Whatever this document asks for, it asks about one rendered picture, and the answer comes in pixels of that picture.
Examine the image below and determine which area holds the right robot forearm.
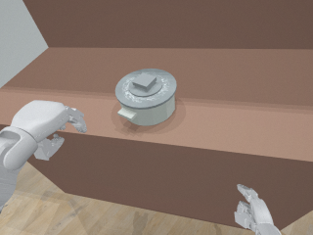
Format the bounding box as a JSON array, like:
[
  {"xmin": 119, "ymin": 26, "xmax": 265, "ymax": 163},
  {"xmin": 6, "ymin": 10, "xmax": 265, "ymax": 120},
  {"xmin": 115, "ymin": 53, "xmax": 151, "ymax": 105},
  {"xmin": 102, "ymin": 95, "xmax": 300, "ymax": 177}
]
[{"xmin": 254, "ymin": 222, "xmax": 282, "ymax": 235}]

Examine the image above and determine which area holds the knob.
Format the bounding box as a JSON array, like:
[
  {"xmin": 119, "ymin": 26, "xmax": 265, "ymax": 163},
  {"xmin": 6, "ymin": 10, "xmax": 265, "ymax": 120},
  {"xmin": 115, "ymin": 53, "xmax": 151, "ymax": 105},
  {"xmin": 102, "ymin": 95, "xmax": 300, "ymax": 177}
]
[{"xmin": 132, "ymin": 72, "xmax": 157, "ymax": 90}]

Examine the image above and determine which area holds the robot left hand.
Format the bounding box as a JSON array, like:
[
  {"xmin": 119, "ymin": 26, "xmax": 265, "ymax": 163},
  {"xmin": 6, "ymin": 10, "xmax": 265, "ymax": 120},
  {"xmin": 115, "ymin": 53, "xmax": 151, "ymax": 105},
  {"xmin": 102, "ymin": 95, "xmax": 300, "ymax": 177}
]
[{"xmin": 10, "ymin": 100, "xmax": 87, "ymax": 161}]

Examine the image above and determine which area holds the table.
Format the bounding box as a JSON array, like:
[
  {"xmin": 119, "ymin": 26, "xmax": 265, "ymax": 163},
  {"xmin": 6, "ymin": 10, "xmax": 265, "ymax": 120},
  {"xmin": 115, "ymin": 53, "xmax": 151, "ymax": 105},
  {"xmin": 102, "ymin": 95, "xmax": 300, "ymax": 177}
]
[{"xmin": 0, "ymin": 0, "xmax": 313, "ymax": 231}]

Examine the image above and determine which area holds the robot right hand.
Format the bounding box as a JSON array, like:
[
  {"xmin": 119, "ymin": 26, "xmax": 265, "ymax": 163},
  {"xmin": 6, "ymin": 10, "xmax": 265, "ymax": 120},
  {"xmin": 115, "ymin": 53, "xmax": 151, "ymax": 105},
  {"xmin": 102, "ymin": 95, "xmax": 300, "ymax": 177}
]
[{"xmin": 234, "ymin": 184, "xmax": 274, "ymax": 232}]

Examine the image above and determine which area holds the pot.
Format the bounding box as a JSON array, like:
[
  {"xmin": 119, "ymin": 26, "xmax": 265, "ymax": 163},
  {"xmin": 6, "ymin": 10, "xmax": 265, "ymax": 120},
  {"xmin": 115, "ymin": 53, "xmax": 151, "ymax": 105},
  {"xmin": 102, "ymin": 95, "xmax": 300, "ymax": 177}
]
[{"xmin": 117, "ymin": 94, "xmax": 175, "ymax": 126}]

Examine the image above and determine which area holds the left robot forearm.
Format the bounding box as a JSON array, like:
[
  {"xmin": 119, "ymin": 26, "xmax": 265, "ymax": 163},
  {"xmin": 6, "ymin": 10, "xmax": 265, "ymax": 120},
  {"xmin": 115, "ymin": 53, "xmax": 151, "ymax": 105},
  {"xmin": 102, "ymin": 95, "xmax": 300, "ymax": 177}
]
[{"xmin": 0, "ymin": 126, "xmax": 38, "ymax": 214}]

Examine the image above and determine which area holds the lid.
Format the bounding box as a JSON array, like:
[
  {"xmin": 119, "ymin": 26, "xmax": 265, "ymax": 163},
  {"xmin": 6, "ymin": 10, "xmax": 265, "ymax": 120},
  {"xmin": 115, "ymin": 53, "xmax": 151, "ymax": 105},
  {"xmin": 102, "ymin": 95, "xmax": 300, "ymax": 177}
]
[{"xmin": 114, "ymin": 69, "xmax": 177, "ymax": 110}]

